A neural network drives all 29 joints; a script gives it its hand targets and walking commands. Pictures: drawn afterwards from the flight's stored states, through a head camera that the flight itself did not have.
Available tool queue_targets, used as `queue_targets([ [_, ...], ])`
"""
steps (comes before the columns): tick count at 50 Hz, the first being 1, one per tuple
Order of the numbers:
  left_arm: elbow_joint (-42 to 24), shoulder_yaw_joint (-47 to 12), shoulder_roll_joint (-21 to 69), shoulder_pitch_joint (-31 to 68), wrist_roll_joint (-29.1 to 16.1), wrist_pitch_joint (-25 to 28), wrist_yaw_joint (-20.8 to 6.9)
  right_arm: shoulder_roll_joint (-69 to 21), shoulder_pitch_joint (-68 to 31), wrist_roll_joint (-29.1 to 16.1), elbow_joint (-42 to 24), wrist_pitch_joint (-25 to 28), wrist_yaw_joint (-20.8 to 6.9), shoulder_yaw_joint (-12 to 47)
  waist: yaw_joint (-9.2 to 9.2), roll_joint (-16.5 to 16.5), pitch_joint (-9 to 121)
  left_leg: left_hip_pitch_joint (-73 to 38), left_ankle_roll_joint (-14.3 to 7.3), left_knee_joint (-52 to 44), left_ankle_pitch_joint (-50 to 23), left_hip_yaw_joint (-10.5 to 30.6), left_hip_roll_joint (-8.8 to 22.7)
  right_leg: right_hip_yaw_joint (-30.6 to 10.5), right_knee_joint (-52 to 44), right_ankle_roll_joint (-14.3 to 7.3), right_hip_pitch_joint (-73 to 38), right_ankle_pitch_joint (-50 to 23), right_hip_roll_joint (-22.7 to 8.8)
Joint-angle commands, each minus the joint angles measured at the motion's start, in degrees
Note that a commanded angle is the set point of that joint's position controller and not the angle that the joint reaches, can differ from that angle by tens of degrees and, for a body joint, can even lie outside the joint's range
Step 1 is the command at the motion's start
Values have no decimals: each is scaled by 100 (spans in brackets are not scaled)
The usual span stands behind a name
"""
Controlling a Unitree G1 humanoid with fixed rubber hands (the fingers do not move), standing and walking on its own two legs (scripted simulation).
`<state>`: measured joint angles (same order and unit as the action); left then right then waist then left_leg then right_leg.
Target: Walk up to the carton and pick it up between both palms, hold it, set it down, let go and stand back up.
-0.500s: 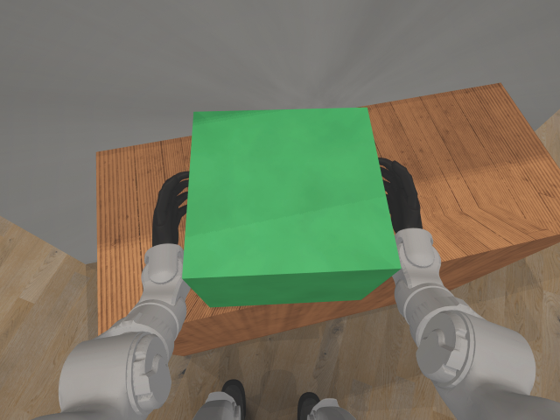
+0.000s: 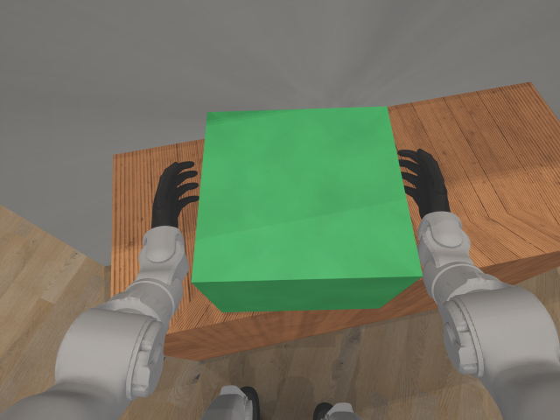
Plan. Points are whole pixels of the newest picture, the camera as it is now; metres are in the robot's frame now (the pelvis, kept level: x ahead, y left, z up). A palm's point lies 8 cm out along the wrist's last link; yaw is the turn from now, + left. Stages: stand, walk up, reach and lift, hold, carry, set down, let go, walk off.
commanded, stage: set down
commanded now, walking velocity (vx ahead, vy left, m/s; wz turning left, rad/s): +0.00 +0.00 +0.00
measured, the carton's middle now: (298, 216) +0.43 +0.01 -0.04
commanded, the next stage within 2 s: none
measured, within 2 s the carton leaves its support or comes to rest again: neither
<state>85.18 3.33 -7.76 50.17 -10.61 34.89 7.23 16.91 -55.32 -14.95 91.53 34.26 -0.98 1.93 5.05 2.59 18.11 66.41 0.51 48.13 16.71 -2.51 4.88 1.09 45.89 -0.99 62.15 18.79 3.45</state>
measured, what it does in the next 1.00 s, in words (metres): stands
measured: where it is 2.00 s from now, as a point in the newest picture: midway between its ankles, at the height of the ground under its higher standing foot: outside the picture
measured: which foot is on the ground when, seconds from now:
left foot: down 0.00-1.00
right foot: down 0.00-1.00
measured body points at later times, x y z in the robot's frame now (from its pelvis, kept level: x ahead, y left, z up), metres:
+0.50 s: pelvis -0.02 -0.02 +0.02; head +0.09 -0.04 +0.46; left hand +0.42 +0.21 +0.09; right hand +0.47 -0.24 +0.08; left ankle +0.03 +0.12 -0.68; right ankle +0.00 -0.11 -0.68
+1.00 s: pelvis -0.02 -0.02 +0.04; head +0.07 +0.00 +0.48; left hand +0.37 +0.21 +0.05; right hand +0.40 -0.22 +0.05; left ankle +0.03 +0.12 -0.68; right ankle +0.00 -0.11 -0.68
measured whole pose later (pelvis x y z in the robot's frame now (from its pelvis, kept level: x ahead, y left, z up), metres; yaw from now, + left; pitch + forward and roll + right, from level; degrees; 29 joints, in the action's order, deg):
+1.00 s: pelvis -0.02 -0.02 +0.04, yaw +4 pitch +20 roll -1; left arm 57.6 -0.5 -12.2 35.5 -11.7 18.4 3.6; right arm 19.2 -36.1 -24.8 64.6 19.5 -3.2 6.2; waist 0.4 -0.8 10.2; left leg 45.2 1.7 34.4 9.4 -0.3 3.4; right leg 3.3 34.7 -2.5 41.2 13.7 2.6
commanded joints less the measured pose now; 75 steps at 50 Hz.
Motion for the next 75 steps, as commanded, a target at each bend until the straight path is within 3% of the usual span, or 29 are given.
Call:
queue_targets([
  [1,-927,-290,-1016,1819,-369,-14,-114,1493,-2084,-725,-474,123,-80,487,-242,-441,4081,-3877,508,239,-3166,-34,-322,271,-290,325,-1428,-2879,310],
  [5,-1477,-351,-1115,1776,-551,-183,-261,1526,-2091,-1212,-1030,22,-269,943,-87,-581,4504,-3826,431,303,-3513,-14,-312,220,-139,417,-1633,-3297,269],
  [9,-2384,-346,-1359,1791,-682,-427,-389,1909,-1992,-1388,-1602,-151,-394,926,-155,-627,4940,-3768,437,241,-3717,-28,-338,91,-144,485,-2185,-3879,237],
  [10,-2138,-416,-1327,1778,-586,-538,-415,1782,-1971,-1435,-1340,-241,-418,1011,-173,-579,4530,-3691,442,230,-3627,-28,-318,113,-112,439,-2063,-3856,200],
  [12,-3067,-180,-1531,1730,-525,-833,-396,2076,-1892,-1601,-2022,-374,-466,978,-43,-580,5169,-4140,439,219,-3941,-49,-369,67,-190,508,-2312,-4150,257],
  [14,-2845,-268,-1517,1766,-538,-1061,-443,2024,-2007,-1509,-1945,-590,-469,862,-142,-652,4748,-3942,341,58,-3309,-29,-396,23,-308,496,-2303,-3602,209],
  [16,-3900,-28,-1872,1675,-513,-1388,-393,2316,-1987,-1666,-2858,-725,-472,882,10,-657,5454,-4086,366,22,-3807,-84,-410,-48,-280,578,-2986,-4327,230],
  [19,-3731,146,-1978,1535,-411,-1993,-471,2203,-2033,-1526,-3202,-1187,-364,905,-42,-1261,4796,-3676,197,-333,-2996,-103,-421,-185,-528,660,-3809,-4307,158],
  [21,-4454,225,-2045,1513,-446,-2375,-474,2383,-2023,-1592,-3647,-1435,-269,807,-12,-1151,4826,-3801,182,-605,-3143,-79,-447,-193,-535,703,-4217,-4674,137],
  [25,-3449,43,-1817,1610,-495,-2764,-567,2036,-1948,-1436,-2873,-1977,-188,776,-29,-1264,2813,-3521,2,-1284,-1648,-40,-407,-273,-1273,557,-3878,-2465,-11],
  [27,-4173,21,-1728,1148,-363,-2886,-509,2118,-1414,-1444,-3310,-2003,-203,759,-8,-1018,3147,-4274,125,-1438,-2345,-60,-431,-279,-1478,538,-4265,-3077,51],
  [28,-3433,-11,-1496,789,-242,-2897,-584,1832,-955,-1373,-2729,-2066,-174,800,-132,-1210,2289,-4139,108,-1617,-1918,9,-412,-262,-1639,518,-4346,-2826,-11],
  [30,-2532,-127,-1603,1169,-293,-2785,-728,1573,-1343,-1194,-2416,-2224,-174,748,-138,-1257,1332,-3515,-68,-1861,-870,-60,-497,-339,-1882,525,-4206,-1475,-171],
  [33,-2467,-558,-1486,1959,-438,-2311,-505,1451,-1449,-1111,-2331,-2211,-348,447,-260,-664,979,-3999,0,-1871,-334,33,-426,-253,-2195,263,-2836,368,-250],
  [34,-2350,-658,-1355,1739,-476,-2256,-422,1367,-1236,-965,-2289,-2212,-407,404,-276,-544,971,-4120,7,-1800,-317,63,-422,-216,-2159,221,-2662,419,-276],
  [38,-2558,-1049,-1401,2502,-756,-1733,-277,1380,-1369,-596,-2600,-2000,-455,-210,-728,-119,1769,-4148,87,-1613,58,121,-369,-25,-1873,150,-2276,284,-302],
  [43,-2861,-763,-1607,2136,-519,-1269,-145,1612,-1086,-638,-2824,-1530,-356,-306,-599,334,2900,-4173,229,-1302,-880,106,-415,-26,-1375,133,-2888,-1161,-274],
  [46,-3258,-311,-1515,399,-129,-1355,-262,1641,277,-935,-3084,-1234,-226,32,-461,170,3403,-4868,307,-1223,-2295,40,-471,-55,-1307,248,-4069,-2887,-157],
  [47,-3780,31,-1525,-319,-26,-1344,-341,1628,721,-1115,-3625,-1079,-169,284,-266,-122,3601,-4953,278,-1264,-2909,56,-507,-113,-1257,361,-4671,-3767,-124],
  [49,-4266,376,-1242,-2102,378,-1354,-535,1398,2228,-1285,-3886,-760,-55,628,-276,-322,3267,-5067,330,-1447,-3581,88,-559,-218,-1322,432,-5776,-4979,-63],
  [52,-5149,531,-1047,-2832,527,-1374,-613,1371,2783,-1231,-4481,-491,-86,514,-279,-385,2324,-5408,339,-1846,-3531,223,-551,-119,-1613,425,-5396,-4371,9],
  [55,-6088,65,-851,-2497,255,-1375,-402,1638,2509,-906,-5145,-391,-270,-101,-503,-156,1774,-6437,481,-1847,-3137,362,-432,166,-2106,225,-3818,-2499,195],
  [57,-6129,-143,-584,-3059,24,-1357,-373,1500,3250,-716,-5430,-468,-382,-214,-615,-444,991,-6353,415,-1930,-2518,347,-384,207,-2263,192,-3669,-1893,211],
  [58,-6155,-288,-802,-1929,-188,-1332,-360,1674,2133,-530,-5694,-549,-424,-492,-728,-409,1072,-5924,382,-2012,-1810,318,-418,161,-2273,180,-3476,-1353,127],
  [60,-5865,-442,-803,-2236,-314,-1227,-284,1375,2546,-478,-5631,-678,-561,-401,-594,-570,586,-5391,173,-2144,-1018,271,-423,71,-2186,180,-3588,-843,50],
  [63,-5498,-645,-902,-2051,-518,-1002,-180,1365,2258,-484,-5530,-735,-702,-388,-456,-594,707,-5058,92,-2090,-639,298,-410,-11,-1984,158,-3545,-601,-106],
  [66,-4849,-466,-524,-3887,-236,-748,-307,986,3982,-732,-4730,-541,-718,91,-414,-749,494,-5334,116,-1929,-1422,338,-444,-240,-1881,194,-4345,-1743,-172],
  [68,-4634,-300,-815,-3636,-53,-747,-387,1133,3676,-766,-4333,-443,-640,105,-468,-626,455,-5417,202,-1901,-1689,312,-489,-290,-1954,215,-4395,-2092,-202],
  [75,-5182,15,-684,-4432,510,-801,-434,1048,4253,-777,-4235,94,-475,276,-313,-410,-243,-6112,263,-1959,-2053,259,-566,-265,-2117,189,-4548,-2396,-195],
])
